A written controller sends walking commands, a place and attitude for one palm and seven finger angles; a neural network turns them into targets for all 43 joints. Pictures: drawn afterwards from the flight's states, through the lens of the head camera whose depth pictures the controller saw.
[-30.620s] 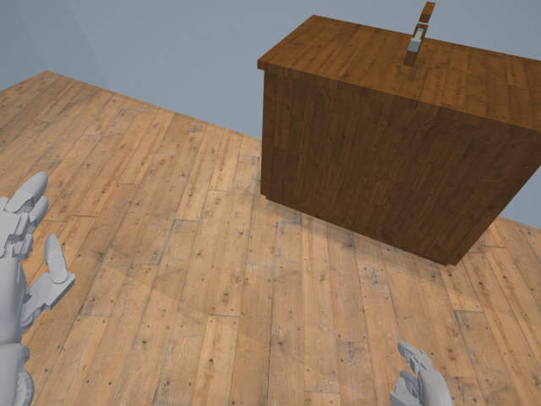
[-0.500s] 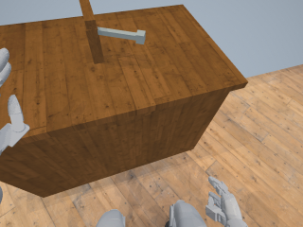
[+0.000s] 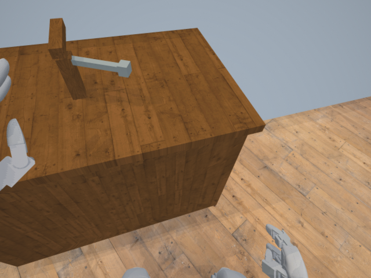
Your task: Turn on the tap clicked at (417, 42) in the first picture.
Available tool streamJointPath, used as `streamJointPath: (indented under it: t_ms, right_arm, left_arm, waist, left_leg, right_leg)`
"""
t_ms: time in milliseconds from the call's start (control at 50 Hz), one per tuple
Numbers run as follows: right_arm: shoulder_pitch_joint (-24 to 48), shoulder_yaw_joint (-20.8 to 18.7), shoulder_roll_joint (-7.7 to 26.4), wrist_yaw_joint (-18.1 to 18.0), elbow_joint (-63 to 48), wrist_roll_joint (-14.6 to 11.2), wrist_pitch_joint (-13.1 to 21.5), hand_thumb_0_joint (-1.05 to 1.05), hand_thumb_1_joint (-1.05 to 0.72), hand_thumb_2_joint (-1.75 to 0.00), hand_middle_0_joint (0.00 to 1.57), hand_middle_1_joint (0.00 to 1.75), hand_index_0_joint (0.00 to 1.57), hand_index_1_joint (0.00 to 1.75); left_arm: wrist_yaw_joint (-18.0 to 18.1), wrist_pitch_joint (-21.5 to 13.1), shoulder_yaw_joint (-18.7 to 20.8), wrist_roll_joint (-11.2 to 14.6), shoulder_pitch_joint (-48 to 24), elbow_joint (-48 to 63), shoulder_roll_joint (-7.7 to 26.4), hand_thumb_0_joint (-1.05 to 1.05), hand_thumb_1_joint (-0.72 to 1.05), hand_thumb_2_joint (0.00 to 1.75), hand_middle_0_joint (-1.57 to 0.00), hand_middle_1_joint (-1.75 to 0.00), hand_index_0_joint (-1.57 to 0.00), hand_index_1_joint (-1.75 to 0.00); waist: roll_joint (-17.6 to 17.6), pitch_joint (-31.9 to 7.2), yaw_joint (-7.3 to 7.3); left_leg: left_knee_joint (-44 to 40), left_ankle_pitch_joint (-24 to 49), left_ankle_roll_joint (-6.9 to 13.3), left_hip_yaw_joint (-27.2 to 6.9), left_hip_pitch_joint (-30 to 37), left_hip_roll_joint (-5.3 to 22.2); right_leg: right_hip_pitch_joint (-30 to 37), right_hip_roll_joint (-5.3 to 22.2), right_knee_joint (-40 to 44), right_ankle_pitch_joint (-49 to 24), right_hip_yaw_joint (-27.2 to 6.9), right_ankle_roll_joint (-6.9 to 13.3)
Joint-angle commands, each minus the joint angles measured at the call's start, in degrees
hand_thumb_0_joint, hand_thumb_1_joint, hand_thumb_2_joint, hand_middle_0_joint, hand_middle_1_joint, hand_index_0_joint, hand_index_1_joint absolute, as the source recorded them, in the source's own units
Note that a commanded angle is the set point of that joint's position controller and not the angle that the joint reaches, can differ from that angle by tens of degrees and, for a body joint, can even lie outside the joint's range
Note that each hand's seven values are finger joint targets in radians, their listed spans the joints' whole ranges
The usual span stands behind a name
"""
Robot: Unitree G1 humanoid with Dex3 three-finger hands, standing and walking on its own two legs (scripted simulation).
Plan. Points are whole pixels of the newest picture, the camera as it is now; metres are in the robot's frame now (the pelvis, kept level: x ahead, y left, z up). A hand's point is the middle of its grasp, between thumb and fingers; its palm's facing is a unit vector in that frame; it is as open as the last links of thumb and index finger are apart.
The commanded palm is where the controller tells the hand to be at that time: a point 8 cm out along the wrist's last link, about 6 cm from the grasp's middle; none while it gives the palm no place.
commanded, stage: shuffle to correct the standing spot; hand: left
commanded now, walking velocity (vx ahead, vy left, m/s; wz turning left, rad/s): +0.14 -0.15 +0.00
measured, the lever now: (124, 68) +0.54 +0.20 +0.13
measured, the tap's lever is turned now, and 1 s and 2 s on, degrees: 62 62 62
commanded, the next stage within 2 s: come to a stop and stand still in 0.46 s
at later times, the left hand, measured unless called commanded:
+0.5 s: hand (116, 130) +0.27 +0.14 +0.23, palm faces +0.44 -0.77 -0.46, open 7.4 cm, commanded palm +0.21 +0.17 +0.20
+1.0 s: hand (154, 121) +0.30 +0.09 +0.22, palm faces +0.42 -0.77 -0.48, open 7.4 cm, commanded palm +0.25 +0.12 +0.20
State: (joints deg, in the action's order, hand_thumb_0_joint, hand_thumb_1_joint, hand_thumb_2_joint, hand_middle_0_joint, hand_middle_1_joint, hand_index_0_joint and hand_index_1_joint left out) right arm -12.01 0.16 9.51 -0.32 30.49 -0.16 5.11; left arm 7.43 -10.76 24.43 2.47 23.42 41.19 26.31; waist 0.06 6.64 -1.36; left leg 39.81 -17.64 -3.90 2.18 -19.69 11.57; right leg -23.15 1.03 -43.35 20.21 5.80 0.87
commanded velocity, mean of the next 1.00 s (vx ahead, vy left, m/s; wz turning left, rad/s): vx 0.06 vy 0.02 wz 0.00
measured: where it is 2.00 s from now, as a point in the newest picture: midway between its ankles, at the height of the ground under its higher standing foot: outside the picture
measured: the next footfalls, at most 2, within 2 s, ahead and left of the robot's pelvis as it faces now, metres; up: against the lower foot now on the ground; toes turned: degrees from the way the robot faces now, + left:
right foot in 0.02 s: +0.10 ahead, -0.14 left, +0.00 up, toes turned -6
left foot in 0.30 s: +0.13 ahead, +0.05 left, +0.00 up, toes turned +11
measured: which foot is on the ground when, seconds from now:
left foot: down 0.00-0.02, up 0.04-0.28, down 0.30-0.54, up 0.56-0.88, down 0.90-1.00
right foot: up 0.00-0.00, down 0.02-0.30, up 0.32-0.52, down 0.54-1.00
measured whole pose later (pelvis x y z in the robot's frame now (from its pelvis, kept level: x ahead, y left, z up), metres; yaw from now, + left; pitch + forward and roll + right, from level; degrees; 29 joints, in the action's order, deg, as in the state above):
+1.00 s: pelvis +0.09 -0.16 +0.01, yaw +1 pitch -1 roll +0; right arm -10.3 -1.1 13.9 -3.0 32.9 -1.5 4.3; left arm 9.7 -10.7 25.0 3.4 27.6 33.9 26.9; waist -0.3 3.9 0.3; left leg 32.2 -14.3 0.2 4.3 -16.4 1.9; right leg -17.1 -0.1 -31.9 13.6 6.0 2.9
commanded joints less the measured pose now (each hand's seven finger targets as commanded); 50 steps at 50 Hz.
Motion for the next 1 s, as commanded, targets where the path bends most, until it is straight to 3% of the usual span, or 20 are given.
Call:
streamJointPath:
  t_ms: [0, 20, 60, 120, 220, 240, 280, 300, 400, 480, 500, 520, 540, 600, 640, 680, 800, 880, 960, 980]
  right_arm:
    - [1.77, -3.57, 6.66, -1.26, -6.51, -1.53, 1.00, 0.00, -0.90, -0.90, 0.20, 0.30, 0.20, 0.30]
    - [4.02, -3.07, 7.02, -2.06, -7.25, -1.97, 1.35, 0.00, -0.90, -0.90, 0.20, 0.30, 0.20, 0.30]
    - [4.31, -2.33, 7.59, -2.60, -4.35, -1.94, 1.71, 0.00, -0.90, -0.90, 0.20, 0.30, 0.20, 0.30]
    - [5.28, -0.95, 7.31, -2.69, -3.58, -0.72, -0.29, 0.00, -0.90, -0.90, 0.20, 0.30, 0.20, 0.30]
    - [6.98, -1.05, 7.19, -3.12, -4.98, 0.72, 1.65, 0.00, -0.90, -0.90, 0.20, 0.30, 0.20, 0.30]
    - [6.26, -1.86, 8.14, -3.34, -5.57, 0.62, 2.21, 0.00, -0.90, -0.90, 0.20, 0.30, 0.20, 0.30]
    - [5.89, -2.70, 9.43, -3.15, -6.66, 0.19, 2.38, 0.00, -0.90, -0.90, 0.20, 0.30, 0.20, 0.30]
    - [6.49, -2.01, 7.94, -2.72, -6.62, 0.20, 2.70, 0.00, -0.90, -0.90, 0.20, 0.30, 0.20, 0.30]
    - [4.98, -3.05, 7.86, -1.61, -5.04, -0.03, 2.59, 0.00, -0.90, -0.90, 0.20, 0.30, 0.20, 0.30]
    - [2.78, -3.09, 8.49, -1.46, -5.83, -1.35, 1.94, 0.00, -0.90, -0.90, 0.20, 0.30, 0.20, 0.30]
    - [2.06, -3.11, 7.91, -1.70, -5.39, -1.54, 1.99, 0.00, -0.90, -0.90, 0.20, 0.30, 0.20, 0.30]
    - [2.22, -2.86, 6.68, -1.96, -5.84, -1.45, 1.85, 0.00, -0.90, -0.90, 0.20, 0.30, 0.20, 0.30]
    - [4.30, -2.22, 7.37, -2.27, -6.73, -1.59, 2.33, 0.00, -0.90, -0.90, 0.20, 0.30, 0.20, 0.30]
    - [4.27, -0.85, 7.55, -1.59, -3.20, -1.10, 2.25, 0.00, -0.90, -0.90, 0.20, 0.30, 0.20, 0.30]
    - [5.75, -0.36, 7.59, -2.13, -2.02, -0.28, 2.10, 0.00, -0.90, -0.90, 0.20, 0.30, 0.20, 0.30]
    - [7.41, -0.59, 7.17, -2.78, -2.96, 0.03, 2.72, 0.00, -0.90, -0.90, 0.20, 0.30, 0.20, 0.30]
    - [5.31, -2.03, 7.04, -2.44, -5.70, -0.13, 3.30, 0.00, -0.90, -0.90, 0.20, 0.30, 0.20, 0.30]
    - [4.31, -2.88, 9.12, -2.52, -6.28, -1.14, 2.24, 0.00, -0.90, -0.90, 0.20, 0.30, 0.20, 0.30]
    - [3.81, -2.36, 9.05, -3.00, -5.15, -1.37, 1.94, 0.00, -0.90, -0.90, 0.20, 0.30, 0.20, 0.30]
    - [-4.05, -4.90, 13.01, -3.12, -2.99, 2.57, 6.58, 0.00, -0.90, -0.90, 0.20, 0.30, 0.20, 0.30]
  left_arm:
    - [1.43, -0.24, 8.36, 0.60, 0.06, -3.72, 8.13, 0.00, 0.90, 0.90, -0.20, -0.30, -0.20, -0.30]
    - [1.65, 0.57, 8.97, 1.19, -2.62, -5.84, 9.91, 0.00, 0.90, 0.90, -0.20, -0.30, -0.20, -0.30]
    - [1.35, 1.65, 5.21, 0.71, -3.63, -10.10, 5.51, 0.00, 0.90, 0.90, -0.20, -0.30, -0.20, -0.30]
    - [0.76, 1.82, 2.94, 0.89, -1.65, -8.69, 4.05, 0.00, 0.90, 0.90, -0.20, -0.30, -0.20, -0.30]
    - [2.30, -0.45, -0.73, 0.59, -8.96, 9.58, 4.51, 0.00, 0.90, 0.90, -0.20, -0.30, -0.20, -0.30]
    - [2.58, -1.09, -0.43, 0.47, -9.65, 13.28, 5.23, 0.00, 0.90, 0.90, -0.20, -0.30, -0.20, -0.30]
    - [3.10, -2.36, 1.49, -0.13, -9.12, 17.23, 6.94, 0.00, 0.90, 0.90, -0.20, -0.30, -0.20, -0.30]
    - [3.05, -2.91, 3.02, -0.72, -9.15, 16.11, 9.45, 0.00, 0.90, 0.90, -0.20, -0.30, -0.20, -0.30]
    - [1.81, -2.59, 7.78, 0.08, -1.55, 7.58, 8.50, 0.00, 0.90, 0.90, -0.20, -0.30, -0.20, -0.30]
    - [1.36, -0.55, 5.42, 1.13, 3.49, -5.66, 3.51, 0.00, 0.90, 0.90, -0.20, -0.30, -0.20, -0.30]
    - [1.58, -0.06, 4.57, 0.70, 1.75, -7.51, 4.01, 0.00, 0.90, 0.90, -0.20, -0.30, -0.20, -0.30]
    - [1.78, 0.76, 4.58, 0.28, -0.44, -8.68, 6.06, 0.00, 0.90, 0.90, -0.20, -0.30, -0.20, -0.30]
    - [1.61, 1.27, 4.61, 0.58, -3.55, -8.41, 6.93, 0.00, 0.90, 0.90, -0.20, -0.30, -0.20, -0.30]
    - [1.14, 0.90, -0.37, -0.63, -4.94, -8.38, 2.87, 0.00, 0.90, 0.90, -0.20, -0.30, -0.20, -0.30]
    - [1.83, -0.94, -0.26, -0.76, -5.82, -5.30, 3.56, 0.00, 0.90, 0.90, -0.20, -0.30, -0.20, -0.30]
    - [2.96, -2.52, 0.92, -0.76, -7.50, 1.98, 5.82, 0.00, 0.90, 0.90, -0.20, -0.30, -0.20, -0.30]
    - [4.81, -3.07, 6.59, 0.72, 1.18, 10.68, 9.38, 0.00, 0.90, 0.90, -0.20, -0.30, -0.20, -0.30]
    - [3.96, -2.33, 7.04, 1.09, 7.93, 2.75, 7.07, 0.00, 0.90, 0.90, -0.20, -0.30, -0.20, -0.30]
    - [2.64, -0.57, 5.40, 1.48, 6.18, -4.57, 4.58, 0.00, 0.90, 0.90, -0.20, -0.30, -0.20, -0.30]
    - [1.25, -8.23, 32.97, -4.72, -52.40, -1.23, 46.24, 0.00, 0.90, 0.90, -0.20, -0.30, -0.20, -0.30]
  waist:
    - [-17.37, -13.78, -0.47]
    - [-25.86, -11.67, -0.92]
    - [-15.78, -8.64, -0.13]
    - [-12.33, -7.76, -0.36]
    - [-3.61, -13.88, 0.83]
    - [0.74, -14.06, 1.13]
    - [22.28, -13.44, 0.69]
    - [18.70, -10.52, 0.83]
    - [20.31, -10.42, 0.09]
    - [6.63, -10.09, -0.18]
    - [-4.11, -10.27, -0.37]
    - [-23.10, -9.71, -0.20]
    - [-26.74, -7.83, -0.87]
    - [-9.31, -5.14, 0.88]
    - [-6.43, -8.72, 1.17]
    - [-4.71, -11.75, 0.52]
    - [-2.77, -14.64, -0.27]
    - [6.50, -16.54, -0.56]
    - [4.30, -13.26, 0.46]
    - [-4.48, -4.63, -2.38]
  left_leg:
    - [19.35, -13.23, 4.01, 5.70, -15.19, -7.17]
    - [31.90, -20.20, 3.35, 1.24, -23.16, -8.70]
    - [35.00, -15.26, 3.65, -1.46, -22.41, -5.67]
    - [22.12, -10.86, 3.33, 1.01, -14.65, -4.16]
    - [-6.67, 4.07, 3.75, 8.55, 8.83, -9.53]
    - [-10.46, 4.24, 4.80, 4.86, 13.72, -7.28]
    - [-21.60, 5.00, 12.88, -24.24, 24.99, 10.62]
    - [-24.65, 6.95, 15.67, -28.07, 20.83, 13.65]
    - [-19.54, 11.82, 12.72, -8.50, 11.44, 8.21]
    - [-10.38, -12.22, 7.64, 3.07, -3.91, 2.03]
    - [1.53, -16.73, 6.19, 5.44, -7.46, -2.36]
    - [19.59, -19.07, 4.16, 7.17, -16.28, -9.38]
    - [29.67, -18.34, 4.16, 0.81, -19.97, -9.43]
    - [29.00, -7.12, 3.34, -2.71, -16.84, -6.19]
    - [20.25, -3.25, 3.05, -0.82, -11.07, -6.84]
    - [9.17, -2.21, 3.38, 1.32, -4.33, -8.37]
    - [-6.91, 4.01, 3.79, 0.83, 3.54, -10.27]
    - [-13.59, 21.87, 6.34, -6.95, 8.64, -1.99]
    - [-14.11, 14.75, 5.90, -6.18, 3.29, -3.05]
    - [-4.91, 9.40, 6.37, 0.92, -5.40, -4.93]
  right_leg:
    - [21.96, 8.56, 23.73, 0.09, -16.22, 5.08]
    - [20.77, 19.03, 27.51, -2.12, -31.25, 10.88]
    - [15.71, 17.75, 26.87, -4.27, -28.56, 12.69]
    - [12.21, 14.04, 21.02, -17.10, -15.63, 11.29]
    - [8.57, 9.84, 17.61, -4.15, -7.92, 7.46]
    - [5.59, 8.56, 12.29, -3.02, -7.26, 6.10]
    - [-11.84, -0.79, -8.21, 10.43, -2.32, 0.51]
    - [-12.77, -1.00, -16.18, 9.87, -6.02, 0.53]
    - [-4.31, 2.97, -5.69, 1.89, -5.57, 0.34]
    - [16.60, -1.99, 12.16, -5.07, 3.25, -1.02]
    - [18.88, 0.10, 17.34, -0.12, -1.72, 0.47]
    - [19.10, 11.64, 27.25, 9.24, -24.06, 5.89]
    - [15.47, 19.61, 32.92, 10.42, -34.79, 9.23]
    - [11.96, 18.16, 28.80, -3.99, -27.06, 10.57]
    - [13.61, 15.62, 24.73, -20.26, -15.79, 8.07]
    - [14.87, 15.55, 23.66, -25.33, -12.53, 6.95]
    - [17.28, 18.03, 20.20, -28.21, -16.16, 6.38]
    - [12.98, 7.02, 12.86, -18.79, -8.69, 0.55]
    - [13.07, 4.18, 15.67, -16.92, -8.49, -0.30]
    - [8.33, 8.70, 24.71, -19.95, -12.42, -3.61]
